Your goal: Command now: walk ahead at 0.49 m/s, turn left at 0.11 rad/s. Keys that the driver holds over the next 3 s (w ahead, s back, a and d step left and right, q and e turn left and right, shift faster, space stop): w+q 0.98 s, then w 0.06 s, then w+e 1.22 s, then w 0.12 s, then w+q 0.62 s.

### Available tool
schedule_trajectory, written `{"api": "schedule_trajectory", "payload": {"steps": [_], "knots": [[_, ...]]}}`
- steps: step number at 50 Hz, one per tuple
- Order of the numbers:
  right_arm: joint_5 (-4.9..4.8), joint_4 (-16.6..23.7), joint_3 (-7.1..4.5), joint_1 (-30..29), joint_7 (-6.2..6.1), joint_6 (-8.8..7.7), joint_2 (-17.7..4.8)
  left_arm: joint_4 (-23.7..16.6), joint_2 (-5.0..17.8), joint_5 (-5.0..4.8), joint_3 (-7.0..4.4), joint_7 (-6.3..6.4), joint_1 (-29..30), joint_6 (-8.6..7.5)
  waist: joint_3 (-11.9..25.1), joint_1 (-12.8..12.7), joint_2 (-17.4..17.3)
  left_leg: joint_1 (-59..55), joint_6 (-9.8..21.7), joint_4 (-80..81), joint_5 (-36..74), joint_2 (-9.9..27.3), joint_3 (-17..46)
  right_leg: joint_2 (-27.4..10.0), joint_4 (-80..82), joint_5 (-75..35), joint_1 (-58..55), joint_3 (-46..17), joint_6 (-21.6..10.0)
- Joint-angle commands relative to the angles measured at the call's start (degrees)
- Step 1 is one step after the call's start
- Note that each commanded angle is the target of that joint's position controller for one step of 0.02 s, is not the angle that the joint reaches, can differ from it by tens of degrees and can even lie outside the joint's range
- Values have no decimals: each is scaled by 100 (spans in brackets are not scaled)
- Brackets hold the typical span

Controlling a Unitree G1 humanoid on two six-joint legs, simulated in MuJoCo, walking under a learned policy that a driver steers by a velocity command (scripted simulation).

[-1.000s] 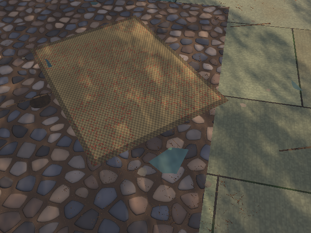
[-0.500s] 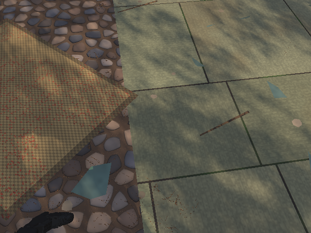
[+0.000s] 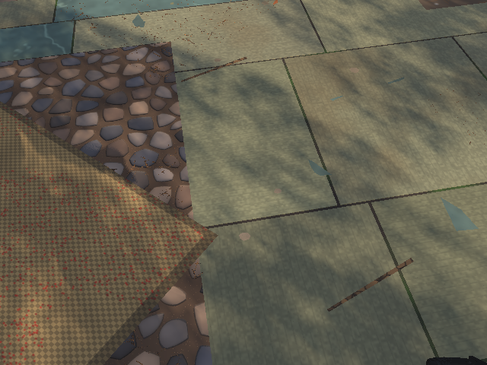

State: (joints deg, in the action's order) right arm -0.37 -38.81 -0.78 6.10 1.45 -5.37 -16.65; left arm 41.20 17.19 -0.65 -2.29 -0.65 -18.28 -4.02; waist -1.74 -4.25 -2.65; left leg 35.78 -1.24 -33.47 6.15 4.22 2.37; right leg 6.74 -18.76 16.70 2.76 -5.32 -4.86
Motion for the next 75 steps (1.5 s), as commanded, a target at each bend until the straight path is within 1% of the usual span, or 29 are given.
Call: {"api": "schedule_trajectory", "payload": {"steps": [1,3,5,6,7,8,9,10,12,16,21,26,29,30,31,32,34,36,40,51,53,55,56,57,58,59,61,66,75], "knots": [[-52,688,-129,-876,109,-120,-520,-6,991,4,-274,28,-422,6,-242,-225,628,317,289,239,-557,-74,-66,-1943,347,-1920,-398,-771,-748],[-64,691,-158,-643,158,-106,-569,58,1045,-1,-293,59,-355,71,-109,-45,698,34,494,343,-1144,-232,-162,-1998,26,-2989,-738,-601,-602],[-43,432,-333,443,128,-89,-851,10,1059,37,-275,100,-117,135,667,583,653,-1628,796,538,-1081,-654,-497,-1659,-1270,-5109,-604,-92,-366],[-29,288,-447,1347,87,-69,-1145,-118,927,121,-199,147,-71,128,1355,989,436,-3210,1117,382,-642,-146,201,-1458,-2584,-4583,270,150,-150],[6,244,-615,1874,73,-34,-1718,-298,516,152,-61,113,-635,6,2095,847,-871,-5346,2091,623,-1451,1168,2879,-500,-4844,-1827,2583,553,388],[-104,185,-509,2029,84,-2,-1245,-283,577,157,-35,60,-480,-128,2242,939,-1066,-5872,2209,1420,-2114,1461,4269,-221,-5494,1267,3638,-73,462],[-96,247,-423,1734,47,39,-977,-428,909,-41,-112,-22,30,-230,1480,1001,-630,-5371,1956,1559,-2520,1358,3656,-574,-5725,1006,4148,-281,401],[-38,341,-414,1432,27,74,-933,-540,864,-74,-83,-43,434,-297,911,936,-85,-4609,1823,1648,-2215,1147,3044,-791,-5501,640,4176,-153,362],[25,428,-354,1070,2,96,-778,-606,793,132,-116,-14,597,-316,328,586,234,-3459,1705,1904,-1089,744,2308,-1092,-4625,145,3796,-59,435],[-21,377,-387,972,-94,99,-866,-582,567,203,-62,46,491,-185,226,366,-83,-2602,1786,2121,3,409,1674,-1068,-3743,-209,3413,166,824],[-97,111,-464,1397,-233,196,-1036,-807,304,147,42,17,1646,-236,130,765,-178,-2089,1349,1979,-321,-18,1278,-673,-1676,-2056,2664,270,946],[-150,-47,-487,1636,-286,305,-990,-880,582,38,-96,-52,1959,-324,146,748,-343,-2818,1148,1431,-853,307,2081,-583,-884,-1823,2325,-60,711],[-99,25,-443,1439,-262,351,-794,-666,868,67,-285,7,985,-386,628,191,-396,-2765,863,342,-239,34,2047,-761,-515,-1452,817,14,282],[-1,152,-319,1434,-232,337,-471,-607,1145,153,-372,62,134,-383,1477,-165,107,-2114,676,-1145,-975,-298,1642,-1658,-697,-1112,-670,-789,-86],[-141,276,-191,2281,-222,291,-78,-409,1515,182,-477,50,-303,-286,2184,169,1926,-81,305,-2934,-3800,-1097,870,-2922,-346,7,-2505,-3283,-1010],[-200,154,-279,2300,-242,282,-628,-455,1033,47,-392,11,-257,-252,1854,89,1625,645,222,-3754,-3928,-628,909,-3075,-6,1175,-2270,-3964,-978],[-119,263,-397,1344,-251,330,-943,-500,619,90,-267,37,240,-197,613,16,657,699,119,-3910,-2951,-241,628,-2571,203,354,-880,-2336,-588],[-86,377,-417,1114,-198,344,-771,-396,446,149,-207,46,463,-196,173,223,795,408,91,-3554,-2514,51,560,-2187,487,-659,-28,-1370,-498],[-99,515,-342,922,-141,440,-397,-161,545,81,-272,35,481,-278,-3,318,810,419,20,-3006,-2202,226,346,-2119,927,-1399,351,-459,-652],[-106,1044,-239,-606,171,307,-231,417,1063,-77,-385,59,-30,-68,-305,-63,533,86,369,-335,-919,-29,-312,-2222,746,-2819,-514,1056,-363],[-52,1075,-305,-445,171,307,-350,513,1199,-133,-407,62,-119,-8,-95,171,661,-551,611,-130,-1511,-353,-511,-2301,215,-4430,-694,1133,-321],[-30,730,-559,898,87,326,-791,591,1195,-153,-347,83,-59,53,641,1039,592,-2635,930,457,-1194,-712,-654,-2070,-1451,-5338,-203,1403,-121],[-6,525,-703,1854,-24,378,-1222,487,902,-11,-199,85,-97,15,1333,1420,122,-4537,1204,223,-808,144,401,-1818,-3114,-3491,1207,1425,74],[42,517,-712,1856,-65,347,-1668,360,162,48,52,-14,-810,-80,2229,836,-1234,-6048,2193,760,-1725,1853,3383,-725,-5176,1572,3226,953,389],[56,589,-585,1970,-42,288,-1127,473,845,-150,-118,-51,-266,-167,2440,1295,-411,-5777,2098,1266,-2054,1917,3778,-745,-5772,1778,3537,-121,336],[76,480,-512,1688,-29,232,-978,214,997,-316,-192,-66,292,-193,1434,1220,-369,-5044,1825,1400,-1642,1709,2706,-953,-5786,1338,3947,-59,307],[54,385,-425,1046,-10,149,-643,216,817,-140,-181,-3,464,-167,599,766,-148,-3700,1511,1700,-868,1220,1495,-1369,-5072,477,3674,62,372],[129,141,-434,665,-32,-121,-478,388,392,-122,-167,56,119,179,120,329,-88,-2657,1423,2561,-374,1020,246,-1492,-4551,-481,3242,-103,626],[51,-371,-550,1139,-197,-9,-790,-140,123,-49,-53,-183,1537,112,-428,830,112,-3509,1098,2652,-71,1042,-1041,-1301,-2061,-2100,3655,398,465]]}}
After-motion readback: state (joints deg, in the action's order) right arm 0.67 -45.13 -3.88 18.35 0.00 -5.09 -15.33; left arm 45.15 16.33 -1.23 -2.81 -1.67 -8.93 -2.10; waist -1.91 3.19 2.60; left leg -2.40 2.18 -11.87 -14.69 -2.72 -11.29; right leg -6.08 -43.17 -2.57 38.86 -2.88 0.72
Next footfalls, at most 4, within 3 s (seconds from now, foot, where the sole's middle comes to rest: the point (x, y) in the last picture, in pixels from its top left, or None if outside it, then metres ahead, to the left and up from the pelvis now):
0.12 left None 0.24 0.13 -0.78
0.60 right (284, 335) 0.56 -0.01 -0.78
1.10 left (160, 286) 0.68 0.36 -0.78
1.66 right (198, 189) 1.06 0.29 -0.78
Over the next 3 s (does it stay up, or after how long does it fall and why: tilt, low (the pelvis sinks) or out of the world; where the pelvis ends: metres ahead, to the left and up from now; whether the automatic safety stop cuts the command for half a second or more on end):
stays up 1.56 0.39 0.00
